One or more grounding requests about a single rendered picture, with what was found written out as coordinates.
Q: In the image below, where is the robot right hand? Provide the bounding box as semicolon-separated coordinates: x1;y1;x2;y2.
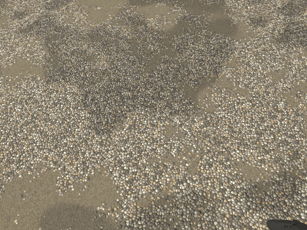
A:
267;219;307;230

